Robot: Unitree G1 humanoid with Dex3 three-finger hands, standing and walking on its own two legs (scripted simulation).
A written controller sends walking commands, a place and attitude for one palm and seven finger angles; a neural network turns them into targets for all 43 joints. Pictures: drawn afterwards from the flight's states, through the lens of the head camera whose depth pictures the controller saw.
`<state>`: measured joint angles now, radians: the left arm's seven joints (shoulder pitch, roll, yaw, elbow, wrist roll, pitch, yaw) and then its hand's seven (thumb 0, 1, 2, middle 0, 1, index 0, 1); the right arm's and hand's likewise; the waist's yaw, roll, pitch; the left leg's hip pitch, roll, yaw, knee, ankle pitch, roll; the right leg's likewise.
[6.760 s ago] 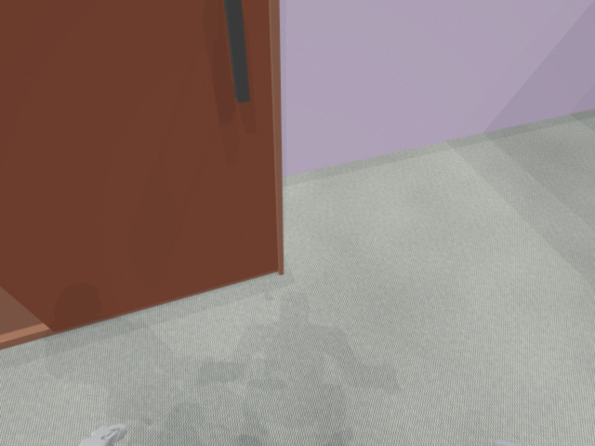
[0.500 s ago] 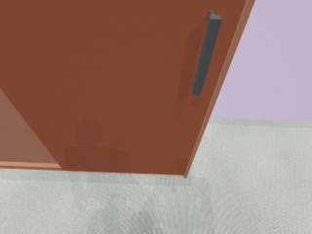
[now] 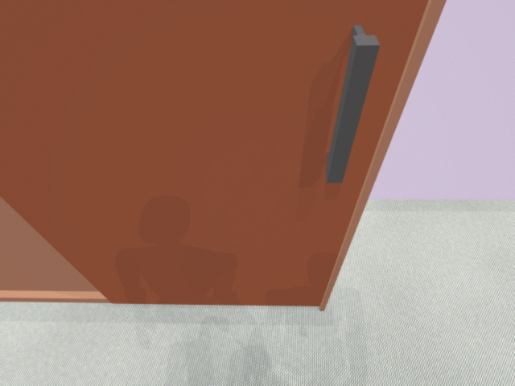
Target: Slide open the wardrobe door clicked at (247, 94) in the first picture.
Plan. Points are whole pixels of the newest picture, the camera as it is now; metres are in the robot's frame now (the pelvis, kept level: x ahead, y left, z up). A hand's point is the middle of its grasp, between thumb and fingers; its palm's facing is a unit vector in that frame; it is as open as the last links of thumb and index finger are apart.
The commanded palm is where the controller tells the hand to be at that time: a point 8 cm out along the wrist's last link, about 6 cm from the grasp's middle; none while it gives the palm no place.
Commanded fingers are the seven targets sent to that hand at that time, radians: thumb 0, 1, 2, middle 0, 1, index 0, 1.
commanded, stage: come to a stop and stand still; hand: right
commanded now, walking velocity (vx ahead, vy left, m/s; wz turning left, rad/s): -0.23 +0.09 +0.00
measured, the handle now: (344, 113) +0.47 -0.10 +0.19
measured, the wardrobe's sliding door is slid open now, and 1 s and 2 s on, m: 0.00 0.00 0.00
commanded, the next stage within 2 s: look again from close up in 1.44 s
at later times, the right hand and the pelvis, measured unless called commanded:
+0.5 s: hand out of the picture +0.10 -0.13 -0.15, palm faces +0.08 +0.96 -0.26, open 7.3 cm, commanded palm none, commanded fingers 0.00 -0.90 -0.90 0.20 0.30 0.20 0.30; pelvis +0.02 +0.06 +0.01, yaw -2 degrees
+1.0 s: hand out of the picture -0.04 -0.15 -0.17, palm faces +0.09 +0.97 -0.20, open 7.4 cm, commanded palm none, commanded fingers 0.00 -0.90 -0.90 0.20 0.30 0.20 0.30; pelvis -0.03 +0.02 +0.01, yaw -2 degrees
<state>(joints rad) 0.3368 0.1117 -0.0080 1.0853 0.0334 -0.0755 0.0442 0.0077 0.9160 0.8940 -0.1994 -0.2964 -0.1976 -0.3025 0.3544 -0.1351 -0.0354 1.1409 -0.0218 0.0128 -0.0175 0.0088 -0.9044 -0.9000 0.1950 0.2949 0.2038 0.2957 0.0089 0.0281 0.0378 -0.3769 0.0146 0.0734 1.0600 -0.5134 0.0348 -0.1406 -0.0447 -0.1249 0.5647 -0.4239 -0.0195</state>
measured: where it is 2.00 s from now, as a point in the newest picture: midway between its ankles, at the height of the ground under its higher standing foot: outside the picture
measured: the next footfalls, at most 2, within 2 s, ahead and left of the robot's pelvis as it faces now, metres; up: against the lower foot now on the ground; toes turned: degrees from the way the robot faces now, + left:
left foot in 0.22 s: +0.13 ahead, +0.14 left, +0.00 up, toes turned +4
right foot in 0.72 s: +0.00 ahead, -0.08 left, +0.00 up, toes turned -5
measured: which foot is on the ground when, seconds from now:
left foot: up 0.00-0.20, down 0.22-0.72, up 0.74-0.98, down 1.00-1.00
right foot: down 0.00-0.24, up 0.26-0.70, down 0.72-1.00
